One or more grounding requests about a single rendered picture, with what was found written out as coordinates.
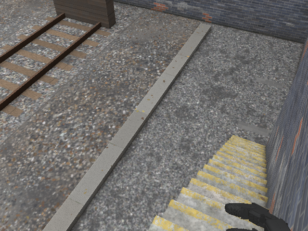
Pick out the robot right hand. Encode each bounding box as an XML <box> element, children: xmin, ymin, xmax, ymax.
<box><xmin>225</xmin><ymin>203</ymin><xmax>291</xmax><ymax>231</ymax></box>

